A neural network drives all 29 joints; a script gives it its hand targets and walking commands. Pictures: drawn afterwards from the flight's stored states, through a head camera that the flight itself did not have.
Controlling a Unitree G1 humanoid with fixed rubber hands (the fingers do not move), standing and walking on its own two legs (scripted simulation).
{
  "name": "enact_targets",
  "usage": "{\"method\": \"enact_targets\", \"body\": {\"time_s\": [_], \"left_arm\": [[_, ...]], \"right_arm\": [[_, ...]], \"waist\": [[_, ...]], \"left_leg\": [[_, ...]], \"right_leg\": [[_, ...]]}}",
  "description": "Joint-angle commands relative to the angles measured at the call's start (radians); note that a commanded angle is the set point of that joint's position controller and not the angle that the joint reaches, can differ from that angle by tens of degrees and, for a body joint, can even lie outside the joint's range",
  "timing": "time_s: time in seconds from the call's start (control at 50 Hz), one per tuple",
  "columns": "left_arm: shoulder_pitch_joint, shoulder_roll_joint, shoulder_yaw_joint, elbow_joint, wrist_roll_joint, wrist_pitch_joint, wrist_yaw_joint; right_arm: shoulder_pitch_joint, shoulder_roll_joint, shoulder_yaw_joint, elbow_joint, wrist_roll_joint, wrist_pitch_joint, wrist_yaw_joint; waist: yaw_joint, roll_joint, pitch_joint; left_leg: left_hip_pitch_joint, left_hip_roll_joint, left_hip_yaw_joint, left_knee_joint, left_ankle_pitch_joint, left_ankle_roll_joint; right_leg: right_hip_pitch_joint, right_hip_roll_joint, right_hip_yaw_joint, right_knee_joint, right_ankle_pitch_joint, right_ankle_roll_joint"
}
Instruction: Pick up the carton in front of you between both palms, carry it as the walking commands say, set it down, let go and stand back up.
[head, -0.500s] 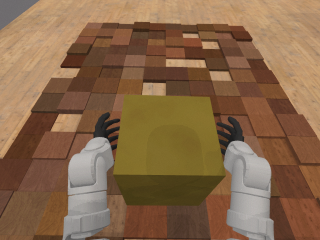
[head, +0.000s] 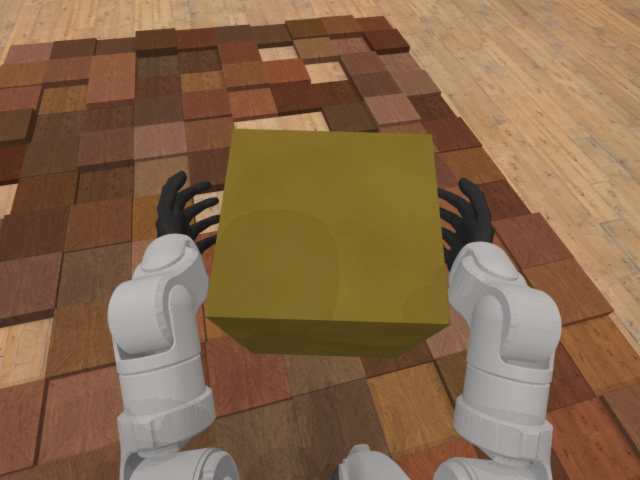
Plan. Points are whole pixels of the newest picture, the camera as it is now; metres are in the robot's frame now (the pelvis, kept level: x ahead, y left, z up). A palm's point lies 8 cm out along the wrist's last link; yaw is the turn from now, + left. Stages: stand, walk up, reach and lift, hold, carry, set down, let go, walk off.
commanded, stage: carry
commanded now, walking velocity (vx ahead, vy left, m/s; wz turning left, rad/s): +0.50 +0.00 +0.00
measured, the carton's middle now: (327, 261) +0.38 -0.05 +0.06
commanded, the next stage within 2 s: none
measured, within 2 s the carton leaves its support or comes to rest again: neither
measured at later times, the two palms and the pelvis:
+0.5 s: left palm (121, 64) +0.72 +0.22 +0.13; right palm (317, 53) +0.75 -0.08 +0.13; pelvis +0.37 +0.03 -0.02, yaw +3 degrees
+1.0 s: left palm (173, 17) +1.03 +0.19 +0.07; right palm (314, 14) +1.06 -0.12 +0.06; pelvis +0.72 +0.01 -0.05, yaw +4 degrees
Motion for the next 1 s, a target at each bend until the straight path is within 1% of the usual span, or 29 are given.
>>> {"method": "enact_targets", "body": {"time_s": [0.0, 0.02, 0.04, 0.08, 0.12, 0.14, 0.2, 0.26, 0.3, 0.32, 0.36, 0.38, 0.4, 0.42, 0.44, 0.48, 0.5, 0.56, 0.6, 0.72, 0.78, 0.82, 0.86, 0.88, 0.9, 0.92, 0.94, 0.96, 0.98], "left_arm": [[-0.463, -0.455, -0.493, 0.034, -0.04, 0.049, -0.001], [-0.458, -0.442, -0.49, 0.049, -0.044, 0.055, -0.002], [-0.441, -0.449, -0.496, 0.07, -0.063, 0.065, -0.001], [-0.503, -0.523, -0.544, 0.031, -0.112, 0.078, -0.014], [-0.616, -0.63, -0.612, -0.02, -0.189, 0.073, -0.042], [-0.664, -0.667, -0.639, -0.039, -0.22, 0.068, -0.059], [-0.727, -0.714, -0.692, -0.055, -0.275, 0.053, -0.086], [-0.713, -0.718, -0.717, -0.031, -0.304, 0.046, -0.092], [-0.685, -0.7, -0.709, 0.0, -0.304, 0.049, -0.09], [-0.667, -0.684, -0.699, 0.02, -0.297, 0.053, -0.085], [-0.629, -0.665, -0.68, 0.061, -0.278, 0.064, -0.072], [-0.631, -0.655, -0.672, 0.072, -0.263, 0.071, -0.065], [-0.618, -0.65, -0.654, 0.087, -0.249, 0.082, -0.057], [-0.583, -0.622, -0.627, 0.106, -0.223, 0.093, -0.047], [-0.579, -0.632, -0.604, 0.081, -0.215, 0.087, -0.039], [-0.602, -0.682, -0.561, 0.07, -0.185, 0.081, -0.037], [-0.608, -0.708, -0.548, 0.056, -0.168, 0.074, -0.037], [-0.519, -0.732, -0.544, 0.102, -0.08, 0.035, -0.033], [-0.477, -0.724, -0.546, 0.116, -0.031, 0.007, -0.035], [-0.437, -0.725, -0.602, 0.112, -0.033, -0.036, -0.059], [-0.408, -0.698, -0.615, 0.124, -0.041, -0.033, -0.064], [-0.39, -0.674, -0.606, 0.158, -0.046, -0.026, -0.064], [-0.366, -0.652, -0.576, 0.198, -0.046, -0.022, -0.063], [-0.346, -0.633, -0.549, 0.233, -0.032, -0.021, -0.062], [-0.342, -0.61, -0.531, 0.265, -0.025, -0.025, -0.058], [-0.343, -0.621, -0.536, 0.263, -0.05, -0.029, -0.056], [-0.393, -0.658, -0.541, 0.255, -0.064, -0.035, -0.057], [-0.451, -0.72, -0.576, 0.225, -0.097, -0.048, -0.066], [-0.49, -0.771, -0.6, 0.219, -0.118, -0.063, -0.074]], "right_arm": [[-0.684, 0.591, 0.665, -0.056, 0.255, 0.013, 0.067], [-0.674, 0.595, 0.644, -0.027, 0.237, 0.024, 0.062], [-0.648, 0.577, 0.614, 0.003, 0.211, 0.038, 0.055], [-0.631, 0.608, 0.556, 0.045, 0.179, 0.049, 0.042], [-0.622, 0.644, 0.508, 0.054, 0.128, 0.048, 0.037], [-0.615, 0.658, 0.487, 0.064, 0.089, 0.045, 0.032], [-0.552, 0.645, 0.429, 0.106, -0.027, 0.025, 0.016], [-0.559, 0.616, 0.423, 0.095, -0.054, 0.012, 0.01], [-0.579, 0.591, 0.435, 0.079, -0.037, 0.015, 0.012], [-0.579, 0.575, 0.439, 0.085, -0.026, 0.02, 0.013], [-0.555, 0.547, 0.438, 0.107, -0.02, 0.034, 0.014], [-0.535, 0.536, 0.429, 0.124, -0.025, 0.043, 0.014], [-0.519, 0.492, 0.409, 0.146, -0.029, 0.049, 0.009], [-0.498, 0.481, 0.397, 0.164, -0.03, 0.051, 0.001], [-0.515, 0.539, 0.431, 0.14, 0.001, 0.051, 0.003], [-0.634, 0.66, 0.498, 0.074, 0.078, 0.039, 0.027], [-0.696, 0.708, 0.533, 0.02, 0.121, 0.025, 0.043], [-0.676, 0.767, 0.597, 0.03, 0.151, -0.008, 0.079], [-0.64, 0.789, 0.632, 0.043, 0.153, -0.032, 0.096], [-0.604, 0.79, 0.676, 0.069, 0.162, -0.073, 0.113], [-0.499, 0.74, 0.638, 0.135, 0.107, -0.074, 0.099], [-0.425, 0.706, 0.602, 0.192, 0.057, -0.068, 0.084], [-0.411, 0.689, 0.572, 0.223, 0.019, -0.063, 0.066], [-0.426, 0.676, 0.561, 0.24, 0.008, -0.058, 0.057], [-0.42, 0.692, 0.551, 0.263, -0.003, -0.051, 0.05], [-0.418, 0.691, 0.534, 0.271, -0.009, -0.054, 0.044], [-0.456, 0.723, 0.532, 0.262, -0.01, -0.064, 0.037], [-0.514, 0.762, 0.528, 0.234, -0.005, -0.081, 0.036], [-0.543, 0.79, 0.521, 0.237, -0.005, -0.094, 0.04]], "waist": [[0.248, 0.03, -0.561], [0.246, -0.192, -0.594], [0.247, -0.245, -0.612], [0.243, -0.122, -0.552], [0.224, -0.039, -0.499], [0.205, -0.041, -0.482], [0.216, -0.106, -0.44], [0.237, -0.142, -0.417], [0.252, -0.148, -0.407], [0.247, -0.143, -0.405], [0.173, -0.096, -0.456], [0.109, -0.019, -0.514], [0.086, 0.217, -0.572], [0.057, 0.297, -0.663], [0.048, 0.162, -0.674], [0.062, 0.018, -0.568], [0.077, 0.01, -0.542], [0.074, 0.088, -0.527], [0.069, 0.098, -0.511], [0.077, 0.129, -0.443], [0.051, 0.119, -0.387], [0.064, 0.141, -0.374], [0.156, 0.072, -0.433], [0.204, -0.062, -0.463], [0.197, -0.275, -0.507], [0.201, -0.291, -0.552], [0.192, -0.244, -0.509], [0.194, -0.153, -0.469], [0.194, -0.09, -0.415]], "left_leg": [[-0.172, 0.103, -0.006, 0.324, 0.688, 0.021], [-0.379, 0.002, -0.002, 0.611, 0.194, -0.018], [-0.515, -0.062, -0.047, 0.825, -0.113, -0.02], [-0.588, -0.003, -0.09, 0.903, -0.082, -0.008], [-0.569, 0.052, -0.083, 0.813, -0.038, -0.019], [-0.522, 0.056, -0.06, 0.75, -0.037, -0.02], [-0.51, 0.05, -0.019, 0.529, 0.01, -0.018], [-0.464, 0.021, 0.01, 0.298, 0.24, -0.012], [-0.391, -0.014, 0.053, 0.131, 0.347, -0.004], [-0.297, -0.032, 0.077, 0.042, 0.413, 0.002], [0.034, -0.055, 0.118, -0.118, 0.581, 0.011], [0.305, 0.072, 0.035, -0.032, 0.616, 0.055], [0.544, 0.336, -0.316, 0.077, 0.953, 0.174], [0.628, 0.428, -0.571, 0.055, 0.867, 0.287], [0.663, 0.385, -0.542, 0.044, 0.715, 0.293], [0.493, 0.329, -0.437, -0.014, 0.667, 0.215], [0.412, 0.317, -0.405, -0.053, 0.637, 0.187], [0.389, 0.298, -0.339, -0.089, 0.652, 0.16], [0.418, 0.285, -0.286, -0.103, 0.718, 0.156], [0.393, 0.195, -0.08, -0.063, 0.863, 0.092], [0.414, 0.166, -0.041, -0.025, 0.866, 0.07], [0.378, 0.167, -0.023, 0.073, 0.916, 0.033], [0.22, 0.12, 0.046, 0.379, 0.779, -0.017], [-0.045, 0.077, 0.067, 0.586, 0.466, -0.045], [-0.391, -0.039, 0.032, 0.802, -0.167, -0.068], [-0.526, -0.044, -0.043, 0.94, -0.191, -0.061], [-0.587, -0.006, -0.064, 0.979, -0.129, -0.036], [-0.625, 0.026, -0.054, 0.942, -0.079, -0.024], [-0.605, 0.06, -0.04, 0.896, -0.037, -0.033]], "right_leg": [[0.856, -0.014, -0.021, -0.277, 0.271, -0.107], [0.984, -0.257, 0.369, -0.328, 0.383, -0.23], [1.065, -0.354, 0.571, -0.363, 0.511, -0.31], [0.979, -0.34, 0.517, -0.357, 0.604, -0.301], [0.829, -0.308, 0.464, -0.378, 0.54, -0.275], [0.755, -0.287, 0.426, -0.4, 0.501, -0.249], [0.719, -0.268, 0.334, -0.431, 0.531, -0.226], [0.737, -0.203, 0.2, -0.371, 0.741, -0.178], [0.745, -0.164, 0.126, -0.325, 0.757, -0.146], [0.707, -0.148, 0.088, -0.289, 0.761, -0.128], [0.583, -0.108, 0.009, -0.109, 0.746, -0.073], [0.372, -0.094, -0.01, 0.054, 0.506, -0.028], [0.096, 0.003, -0.004, 0.313, -0.082, 0.01], [-0.047, 0.064, 0.048, 0.558, -0.259, 0.012], [-0.14, 0.037, 0.088, 0.605, -0.196, -0.007], [-0.165, -0.034, 0.115, 0.477, -0.078, -0.002], [-0.113, -0.05, 0.105, 0.409, -0.04, 0.003], [-0.073, -0.048, 0.064, 0.261, -0.02, 0.012], [-0.082, -0.04, 0.039, 0.165, 0.02, 0.016], [0.037, 0.005, -0.06, -0.118, 0.323, -0.019], [0.083, 0.017, -0.088, -0.316, 0.452, -0.034], [0.232, 0.034, -0.101, -0.42, 0.498, -0.047], [0.558, -0.002, -0.124, -0.492, 0.573, -0.056], [0.812, -0.107, -0.017, -0.37, 0.738, -0.061], [1.055, -0.325, 0.333, -0.273, 1.092, -0.151], [1.083, -0.4, 0.504, -0.332, 0.886, -0.215], [1.0, -0.377, 0.528, -0.396, 0.541, -0.216], [0.938, -0.358, 0.504, -0.436, 0.381, -0.209], [0.836, -0.343, 0.47, -0.455, 0.366, -0.205]]}}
